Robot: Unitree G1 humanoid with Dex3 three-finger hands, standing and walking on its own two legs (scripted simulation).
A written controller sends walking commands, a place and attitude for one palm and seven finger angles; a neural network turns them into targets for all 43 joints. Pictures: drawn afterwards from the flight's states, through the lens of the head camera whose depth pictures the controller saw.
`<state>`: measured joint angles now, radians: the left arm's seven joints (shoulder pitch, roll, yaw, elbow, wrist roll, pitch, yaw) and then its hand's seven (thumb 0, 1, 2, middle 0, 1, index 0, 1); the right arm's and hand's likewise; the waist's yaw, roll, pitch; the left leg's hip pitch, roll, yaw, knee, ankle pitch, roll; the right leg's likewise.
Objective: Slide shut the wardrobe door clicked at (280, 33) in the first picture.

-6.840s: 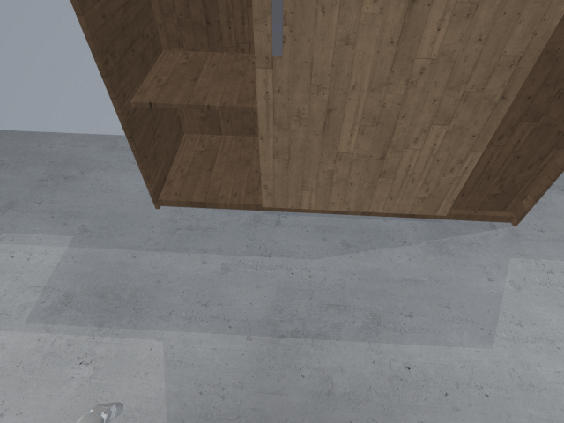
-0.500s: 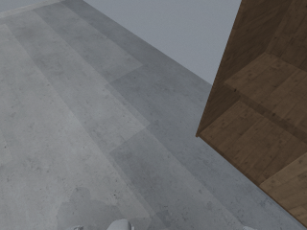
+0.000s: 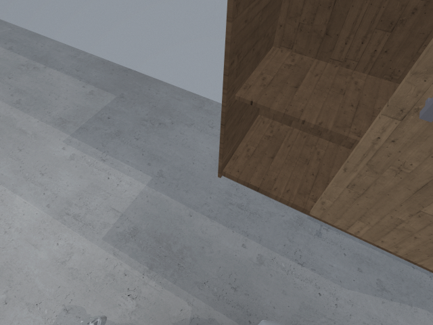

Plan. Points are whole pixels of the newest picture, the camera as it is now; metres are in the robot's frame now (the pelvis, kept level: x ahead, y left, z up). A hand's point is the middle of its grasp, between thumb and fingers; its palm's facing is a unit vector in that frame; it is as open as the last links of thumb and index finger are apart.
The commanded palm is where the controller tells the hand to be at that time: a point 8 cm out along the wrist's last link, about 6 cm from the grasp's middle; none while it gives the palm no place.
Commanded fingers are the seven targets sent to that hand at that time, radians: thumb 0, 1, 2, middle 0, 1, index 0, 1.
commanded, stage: turn to face it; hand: right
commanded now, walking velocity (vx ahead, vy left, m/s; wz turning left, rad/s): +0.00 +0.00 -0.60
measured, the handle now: out of the picture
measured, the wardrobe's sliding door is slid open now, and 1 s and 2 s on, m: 0.50 0.50 0.50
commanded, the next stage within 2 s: take the last steps up to it in 0.66 s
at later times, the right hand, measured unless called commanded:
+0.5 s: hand out of the picture +0.07 -0.23 -0.15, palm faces +0.27 +0.92 -0.29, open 7.3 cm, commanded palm none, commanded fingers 0.00 -0.90 -0.90 0.20 0.30 0.20 0.30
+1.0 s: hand out of the picture -0.11 -0.20 -0.18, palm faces +0.51 +0.83 -0.22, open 7.3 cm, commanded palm none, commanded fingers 0.00 -0.90 -0.90 0.20 0.30 0.20 0.30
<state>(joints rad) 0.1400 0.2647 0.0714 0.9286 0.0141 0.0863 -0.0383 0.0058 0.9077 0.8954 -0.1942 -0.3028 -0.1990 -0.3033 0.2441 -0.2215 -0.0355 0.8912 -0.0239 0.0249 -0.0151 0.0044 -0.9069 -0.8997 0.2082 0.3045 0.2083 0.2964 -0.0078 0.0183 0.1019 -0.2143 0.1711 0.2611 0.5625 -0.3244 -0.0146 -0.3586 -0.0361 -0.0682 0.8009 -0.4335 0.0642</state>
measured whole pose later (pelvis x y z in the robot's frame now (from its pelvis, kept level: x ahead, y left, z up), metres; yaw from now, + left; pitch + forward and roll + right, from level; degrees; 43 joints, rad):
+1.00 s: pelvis +0.00 -0.02 -0.01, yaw -26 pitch -1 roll +0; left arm 0.20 0.21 0.04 0.98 0.03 0.02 -0.02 0.00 0.91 0.90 -0.19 -0.30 -0.20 -0.30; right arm 0.34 -0.24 -0.06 1.02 -0.02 0.03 0.00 0.00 -0.91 -0.90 0.21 0.30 0.21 0.30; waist -0.04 0.04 0.03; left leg -0.29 0.12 0.16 0.69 -0.42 -0.02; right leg -0.19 0.00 -0.07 0.54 -0.33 -0.03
